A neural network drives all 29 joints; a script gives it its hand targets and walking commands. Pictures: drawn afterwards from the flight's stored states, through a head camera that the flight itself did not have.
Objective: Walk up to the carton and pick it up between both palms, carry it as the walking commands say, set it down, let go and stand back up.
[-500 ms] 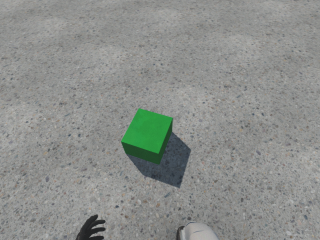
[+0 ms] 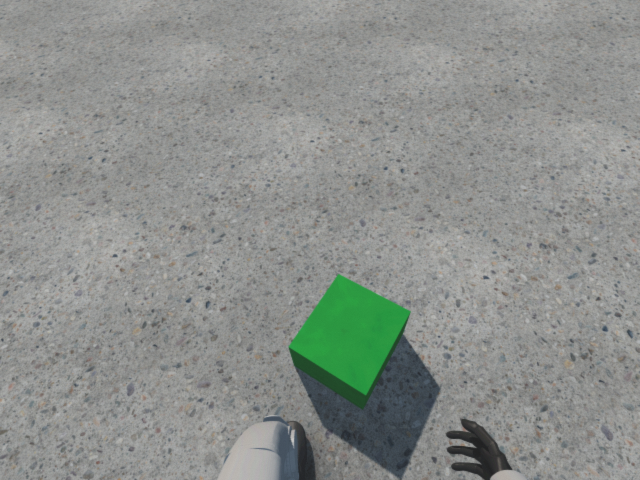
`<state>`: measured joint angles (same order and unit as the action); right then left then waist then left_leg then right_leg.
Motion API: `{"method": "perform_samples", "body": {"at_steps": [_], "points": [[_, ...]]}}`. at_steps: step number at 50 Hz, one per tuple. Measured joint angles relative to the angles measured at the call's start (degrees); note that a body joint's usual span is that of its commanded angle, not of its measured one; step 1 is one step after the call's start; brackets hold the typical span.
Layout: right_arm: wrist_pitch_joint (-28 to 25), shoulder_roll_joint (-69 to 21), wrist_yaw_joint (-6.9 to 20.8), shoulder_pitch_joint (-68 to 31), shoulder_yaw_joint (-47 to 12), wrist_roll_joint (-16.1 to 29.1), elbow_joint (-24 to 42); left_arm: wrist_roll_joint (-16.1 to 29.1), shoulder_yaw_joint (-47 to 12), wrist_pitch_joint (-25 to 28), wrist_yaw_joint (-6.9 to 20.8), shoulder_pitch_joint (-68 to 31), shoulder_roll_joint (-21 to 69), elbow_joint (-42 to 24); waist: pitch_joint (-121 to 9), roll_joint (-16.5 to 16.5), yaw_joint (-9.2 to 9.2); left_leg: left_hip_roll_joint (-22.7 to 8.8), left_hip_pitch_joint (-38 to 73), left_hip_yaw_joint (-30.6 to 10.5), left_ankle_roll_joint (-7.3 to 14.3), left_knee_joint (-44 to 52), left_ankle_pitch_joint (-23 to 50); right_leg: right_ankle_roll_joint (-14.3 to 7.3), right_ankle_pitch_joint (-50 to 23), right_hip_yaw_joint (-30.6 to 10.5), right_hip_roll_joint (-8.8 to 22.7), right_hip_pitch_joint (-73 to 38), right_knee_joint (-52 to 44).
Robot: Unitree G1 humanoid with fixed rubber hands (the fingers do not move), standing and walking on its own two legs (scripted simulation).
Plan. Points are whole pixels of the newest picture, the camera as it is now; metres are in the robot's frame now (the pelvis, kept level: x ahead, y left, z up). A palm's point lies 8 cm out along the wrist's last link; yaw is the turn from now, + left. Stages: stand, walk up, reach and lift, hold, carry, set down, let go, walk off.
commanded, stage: walk up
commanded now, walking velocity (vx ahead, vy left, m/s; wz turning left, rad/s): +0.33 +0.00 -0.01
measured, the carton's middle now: (350, 339) +0.52 +0.00 -0.68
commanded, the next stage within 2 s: none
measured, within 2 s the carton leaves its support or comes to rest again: neither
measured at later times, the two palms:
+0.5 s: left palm (170, 395) +0.21 +0.27 -0.13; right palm out of the picture +0.08 -0.20 -0.11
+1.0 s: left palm (216, 398) +0.21 +0.20 -0.13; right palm (528, 453) +0.18 -0.25 -0.14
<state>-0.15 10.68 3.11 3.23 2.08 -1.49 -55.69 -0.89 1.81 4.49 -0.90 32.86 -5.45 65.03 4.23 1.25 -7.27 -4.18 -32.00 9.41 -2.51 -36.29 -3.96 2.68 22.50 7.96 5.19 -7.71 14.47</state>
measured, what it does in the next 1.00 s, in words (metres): walks ahead: left foot, then right foot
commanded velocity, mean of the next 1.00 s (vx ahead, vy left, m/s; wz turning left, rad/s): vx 0.11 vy -0.06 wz -0.01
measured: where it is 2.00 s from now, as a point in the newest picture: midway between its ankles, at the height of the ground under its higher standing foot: outside the picture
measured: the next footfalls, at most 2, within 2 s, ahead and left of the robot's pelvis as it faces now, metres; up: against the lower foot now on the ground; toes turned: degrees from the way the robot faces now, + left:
left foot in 0.06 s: +0.20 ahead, +0.13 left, +0.00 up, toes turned +11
right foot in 0.62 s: +0.26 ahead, -0.14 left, +0.00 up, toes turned -6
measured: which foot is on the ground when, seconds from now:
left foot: up 0.00-0.04, down 0.06-1.00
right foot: down 0.00-0.06, up 0.08-0.60, down 0.62-1.00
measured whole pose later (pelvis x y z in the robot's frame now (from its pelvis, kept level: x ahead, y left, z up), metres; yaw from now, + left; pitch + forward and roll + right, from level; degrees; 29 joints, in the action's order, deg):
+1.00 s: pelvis +0.19 -0.03 +0.01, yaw +0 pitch -1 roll +0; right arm -0.2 8.4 -2.2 17.2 1.2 -0.1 -64.4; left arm 0.0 2.1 0.6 -2.2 13.6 -8.2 63.7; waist 0.9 0.4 -0.4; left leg -5.7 -6.0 6.7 -3.2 -21.3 -13.6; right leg -1.1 9.6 5.9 1.1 10.9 21.6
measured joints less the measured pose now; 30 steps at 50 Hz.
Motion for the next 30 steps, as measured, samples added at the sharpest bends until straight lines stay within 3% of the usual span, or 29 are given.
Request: {"method": "perform_samples", "body": {"at_steps": [2,3,5,7,10,14,20,25,30], "points": [[-0.9,-0.7,-0.5,-0.1,-0.3,-0.3,0.7,0.3,-0.1,-0.2,-0.2,-0.3,0.6,0.5,0.5,-0.5,0.36,1.4,3.1,1.3,1.3,4.7,-2.3,1.0,3.3,0.7,1.0,0.2,4.2],[-1.7,-0.8,-0.8,0.2,-0.5,-0.6,1.0,0.6,-0.1,-0.3,-0.3,-0.5,1.0,0.8,0.6,-0.4,1.01,1.7,4.8,1.7,3.2,6.7,-0.6,0.9,5.4,1.1,1.3,1.8,9.5],[-3.4,-1.4,-1.6,0.4,-0.5,-1.3,1.5,1.3,-0.3,-1.2,-0.3,-3.8,1.0,0.6,2.9,-1.2,2.23,2.2,4.6,1.8,7.2,2.8,-2.0,-0.2,7.7,-2.0,1.6,9.4,29.2],[-4.3,-1.4,-2.2,1.2,-0.7,-1.1,1.2,1.5,0.1,-1.3,-0.4,-7.5,0.7,-1.0,4.9,-1.1,2.34,1.4,6.9,2.1,7.9,2.3,-5.0,-1.2,7.3,-5.1,-0.1,17.9,45.7],[-4.3,-1.7,-3.0,3.6,-0.5,0.1,-0.6,0.5,0.7,-1.7,-0.3,-12.2,-1.3,-2.8,5.2,-1.6,4.45,0.7,11.5,2.6,6.6,5.9,-5.3,-1.7,3.9,-5.1,-0.4,27.2,52.7],[-3.6,-1.7,-4.1,8.7,0.0,0.6,-3.3,-0.5,2.4,-3.7,0.2,-17.9,-5.5,-5.4,3.5,-2.6,7.42,0.2,15.6,1.1,6.8,10.2,-4.7,-0.6,-0.2,-4.4,0.2,34.9,49.1],[-2.5,-1.2,-4.3,16.2,1.0,0.5,-6.9,-1.3,3.2,-6.3,1.4,-21.1,-7.4,-6.7,-1.1,-1.9,9.6,-1.5,19.9,0.0,5.5,14.6,-4.8,0.3,-10.3,-5.0,1.0,39.0,42.6],[-2.4,-1.6,-4.1,19.5,0.5,0.1,-8.4,-0.8,2.3,-6.9,1.7,-21.1,-5.8,-6.2,-3.8,-0.6,10.36,-1.8,21.8,0.1,4.2,16.4,-5.6,0.8,-13.4,-6.1,0.7,35.9,33.7],[-2.0,-3.7,-4.1,19.2,-1.6,0.2,-8.4,0.8,1.3,-5.5,0.4,-21.6,-4.4,-5.5,-3.1,-2.2,10.3,0.1,22.2,1.5,2.7,13.8,-8.1,0.0,-14.9,-5.3,-0.7,26.1,14.4]]}}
